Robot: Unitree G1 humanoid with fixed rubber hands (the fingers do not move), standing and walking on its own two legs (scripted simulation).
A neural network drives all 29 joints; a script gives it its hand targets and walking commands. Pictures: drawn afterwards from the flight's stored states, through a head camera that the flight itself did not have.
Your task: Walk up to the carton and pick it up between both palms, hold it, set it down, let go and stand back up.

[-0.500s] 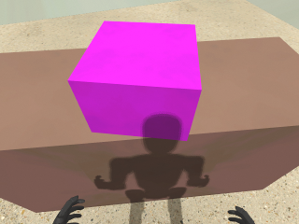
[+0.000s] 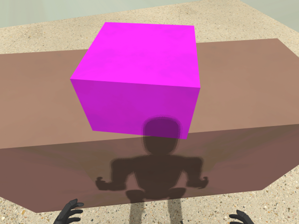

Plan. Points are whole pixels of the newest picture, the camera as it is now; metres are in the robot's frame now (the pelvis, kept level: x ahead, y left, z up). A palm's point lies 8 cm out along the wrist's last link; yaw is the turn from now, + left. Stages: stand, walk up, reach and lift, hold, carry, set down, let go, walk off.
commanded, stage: stand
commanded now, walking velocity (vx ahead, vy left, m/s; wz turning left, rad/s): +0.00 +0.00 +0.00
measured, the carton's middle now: (143, 77) +0.52 +0.05 +0.10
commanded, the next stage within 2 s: walk up in 0.54 s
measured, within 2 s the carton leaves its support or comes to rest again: neither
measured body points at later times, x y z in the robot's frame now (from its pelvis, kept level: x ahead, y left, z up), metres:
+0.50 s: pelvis -0.02 +0.00 +0.00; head -0.02 +0.00 +0.45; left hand +0.11 +0.27 -0.10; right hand +0.09 -0.26 -0.12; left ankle +0.00 +0.12 -0.72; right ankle +0.00 -0.12 -0.72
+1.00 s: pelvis -0.04 +0.00 +0.00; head -0.04 -0.01 +0.45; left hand +0.09 +0.27 -0.11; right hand +0.07 -0.26 -0.13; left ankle +0.00 +0.12 -0.72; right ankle +0.00 -0.12 -0.72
